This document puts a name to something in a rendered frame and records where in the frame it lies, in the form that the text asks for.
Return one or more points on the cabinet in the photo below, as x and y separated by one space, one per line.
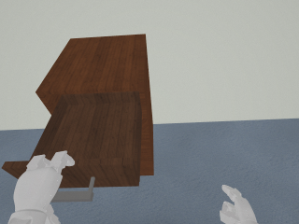
115 63

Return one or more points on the right robot hand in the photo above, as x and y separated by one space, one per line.
235 214

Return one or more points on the handle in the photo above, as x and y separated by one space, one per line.
75 196

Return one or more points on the drawer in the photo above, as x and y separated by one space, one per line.
101 132

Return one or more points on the left robot forearm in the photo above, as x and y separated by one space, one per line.
28 216

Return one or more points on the left robot hand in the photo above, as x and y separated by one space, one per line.
37 186

